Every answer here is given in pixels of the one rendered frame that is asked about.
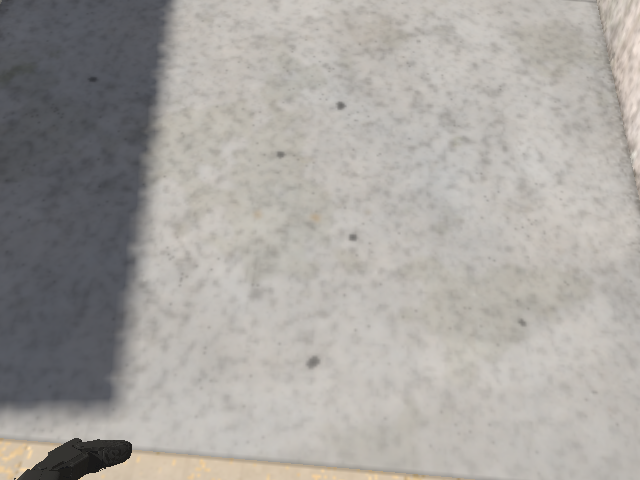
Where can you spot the robot left hand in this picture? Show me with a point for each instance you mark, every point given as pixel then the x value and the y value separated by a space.
pixel 75 458

